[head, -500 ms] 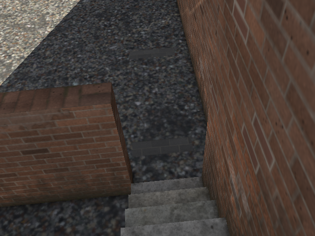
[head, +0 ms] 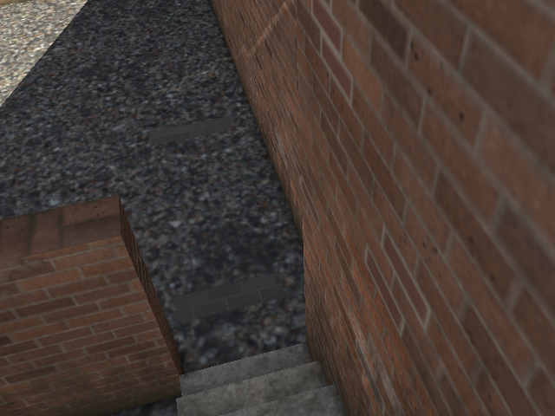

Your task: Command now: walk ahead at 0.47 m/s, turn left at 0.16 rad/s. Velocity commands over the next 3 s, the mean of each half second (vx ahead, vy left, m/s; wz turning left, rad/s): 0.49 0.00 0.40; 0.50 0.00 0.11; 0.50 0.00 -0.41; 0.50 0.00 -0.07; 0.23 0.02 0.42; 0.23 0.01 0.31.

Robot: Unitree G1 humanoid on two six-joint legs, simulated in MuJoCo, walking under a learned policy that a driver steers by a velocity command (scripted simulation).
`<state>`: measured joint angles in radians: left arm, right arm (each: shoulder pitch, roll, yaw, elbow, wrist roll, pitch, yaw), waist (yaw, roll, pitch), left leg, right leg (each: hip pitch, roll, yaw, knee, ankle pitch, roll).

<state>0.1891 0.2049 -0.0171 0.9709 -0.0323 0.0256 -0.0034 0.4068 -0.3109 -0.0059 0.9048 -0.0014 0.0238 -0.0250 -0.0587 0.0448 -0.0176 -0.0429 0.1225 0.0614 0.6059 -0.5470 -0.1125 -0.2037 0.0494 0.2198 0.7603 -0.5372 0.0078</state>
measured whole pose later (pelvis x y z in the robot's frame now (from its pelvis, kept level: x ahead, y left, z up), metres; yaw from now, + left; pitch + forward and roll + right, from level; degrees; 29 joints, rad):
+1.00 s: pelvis +0.23 +0.05 -0.15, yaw +12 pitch -1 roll +7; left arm 0.20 0.29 0.10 0.95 -0.02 -0.06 -0.09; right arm 0.54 -0.20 -0.03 1.05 0.03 -0.11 -0.09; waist -0.07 -0.10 0.02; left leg -0.01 -0.04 0.00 1.40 -0.89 -0.02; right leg -0.45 -0.07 0.11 0.43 0.56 -0.01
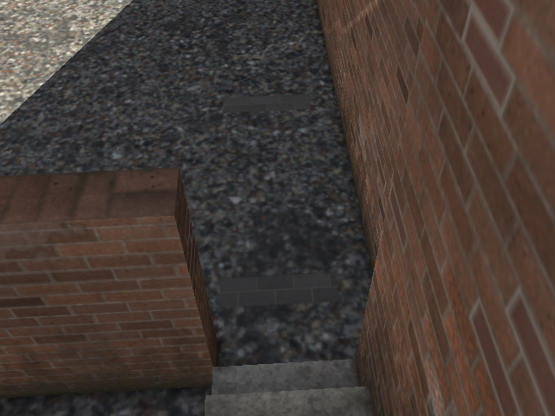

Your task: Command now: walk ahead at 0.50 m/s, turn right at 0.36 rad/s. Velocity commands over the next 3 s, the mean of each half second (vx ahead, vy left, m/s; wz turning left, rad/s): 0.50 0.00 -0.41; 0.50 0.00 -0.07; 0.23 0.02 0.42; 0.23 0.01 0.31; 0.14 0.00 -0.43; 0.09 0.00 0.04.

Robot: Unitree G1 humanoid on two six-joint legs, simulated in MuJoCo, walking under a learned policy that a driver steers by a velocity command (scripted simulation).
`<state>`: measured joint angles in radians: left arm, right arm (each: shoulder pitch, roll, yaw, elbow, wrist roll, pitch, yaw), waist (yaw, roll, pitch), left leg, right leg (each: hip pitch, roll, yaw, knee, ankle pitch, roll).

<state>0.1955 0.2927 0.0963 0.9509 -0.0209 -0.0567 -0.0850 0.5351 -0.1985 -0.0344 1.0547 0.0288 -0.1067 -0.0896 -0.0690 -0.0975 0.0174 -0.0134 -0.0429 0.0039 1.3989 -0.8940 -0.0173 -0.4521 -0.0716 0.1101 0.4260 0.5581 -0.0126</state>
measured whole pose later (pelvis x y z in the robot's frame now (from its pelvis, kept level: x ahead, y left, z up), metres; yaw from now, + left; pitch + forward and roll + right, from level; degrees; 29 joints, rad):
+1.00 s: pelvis +0.49 -0.04 -0.58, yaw -13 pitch -2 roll +4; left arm 0.11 0.24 0.02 0.93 -0.01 0.00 -0.03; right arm 0.46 -0.16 -0.02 1.06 0.00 -0.01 -0.06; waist -0.14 -0.04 -0.03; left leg -0.18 -0.05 -0.06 1.18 -0.90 -0.02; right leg -0.38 -0.10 0.11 0.37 0.45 0.04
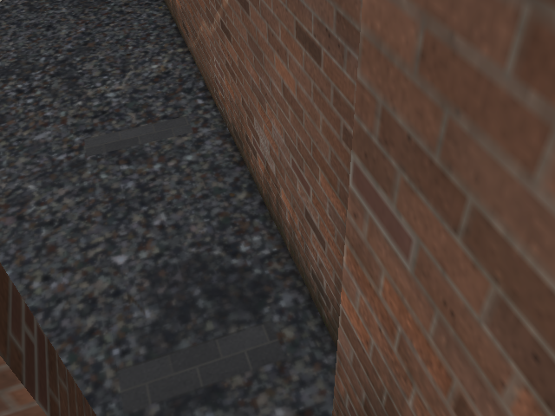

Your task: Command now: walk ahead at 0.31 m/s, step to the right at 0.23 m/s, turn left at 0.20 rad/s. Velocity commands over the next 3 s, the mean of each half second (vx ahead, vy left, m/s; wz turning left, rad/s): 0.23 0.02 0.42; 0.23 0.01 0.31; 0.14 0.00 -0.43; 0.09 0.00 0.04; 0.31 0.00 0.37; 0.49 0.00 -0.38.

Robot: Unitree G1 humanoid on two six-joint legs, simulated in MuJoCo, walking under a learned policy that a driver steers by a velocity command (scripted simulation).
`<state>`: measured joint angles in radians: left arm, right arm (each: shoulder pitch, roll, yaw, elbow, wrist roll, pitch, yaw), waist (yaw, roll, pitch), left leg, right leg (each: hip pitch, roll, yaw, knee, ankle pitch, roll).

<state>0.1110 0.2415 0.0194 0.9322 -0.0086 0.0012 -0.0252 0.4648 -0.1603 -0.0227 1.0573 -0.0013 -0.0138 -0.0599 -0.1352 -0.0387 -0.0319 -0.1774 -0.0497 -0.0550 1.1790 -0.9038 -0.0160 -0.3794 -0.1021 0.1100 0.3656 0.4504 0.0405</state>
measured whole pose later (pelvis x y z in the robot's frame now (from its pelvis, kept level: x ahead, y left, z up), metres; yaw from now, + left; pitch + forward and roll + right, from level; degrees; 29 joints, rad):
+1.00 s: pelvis +0.16 +0.03 -0.10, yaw +22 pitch -1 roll +1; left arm 0.50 0.15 0.00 0.97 -0.03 0.03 0.02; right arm 0.09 -0.11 0.02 0.64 0.00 0.08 0.01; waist 0.11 0.03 -0.01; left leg -0.16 -0.02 -0.18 0.54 -0.36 -0.04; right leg -0.19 0.04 0.10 0.58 -0.37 0.00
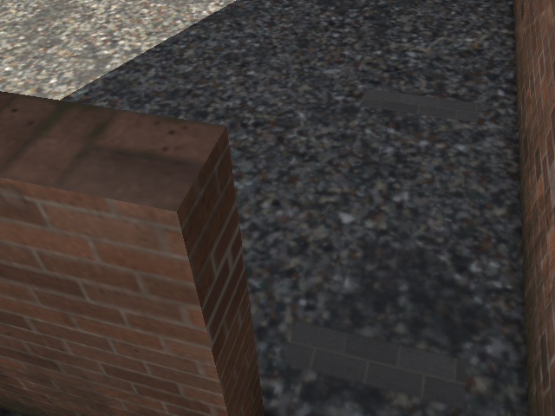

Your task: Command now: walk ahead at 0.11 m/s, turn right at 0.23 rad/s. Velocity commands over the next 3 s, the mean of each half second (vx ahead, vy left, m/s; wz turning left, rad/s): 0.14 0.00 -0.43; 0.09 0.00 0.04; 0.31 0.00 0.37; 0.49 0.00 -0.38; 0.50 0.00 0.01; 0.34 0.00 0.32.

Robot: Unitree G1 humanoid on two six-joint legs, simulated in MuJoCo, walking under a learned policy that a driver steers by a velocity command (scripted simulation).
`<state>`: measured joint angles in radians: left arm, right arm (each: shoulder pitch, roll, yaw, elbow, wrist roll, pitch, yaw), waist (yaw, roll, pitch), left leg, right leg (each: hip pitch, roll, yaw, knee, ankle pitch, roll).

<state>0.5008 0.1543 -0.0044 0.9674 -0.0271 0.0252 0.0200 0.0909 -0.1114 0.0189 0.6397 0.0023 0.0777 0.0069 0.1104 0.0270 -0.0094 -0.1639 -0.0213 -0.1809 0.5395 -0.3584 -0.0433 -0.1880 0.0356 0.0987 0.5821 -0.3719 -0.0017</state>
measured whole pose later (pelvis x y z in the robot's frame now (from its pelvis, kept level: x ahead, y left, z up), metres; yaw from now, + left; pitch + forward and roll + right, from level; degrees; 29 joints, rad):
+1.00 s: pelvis -0.04 -0.02 +0.01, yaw -10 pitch -1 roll +2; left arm 0.25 0.32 0.06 0.93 -0.02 0.01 0.07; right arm 0.27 -0.16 0.01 0.89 0.03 0.10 -0.03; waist 0.00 -0.04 0.08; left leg -0.20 -0.05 -0.23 0.40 -0.20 -0.07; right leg -0.17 -0.09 0.06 0.50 -0.32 0.07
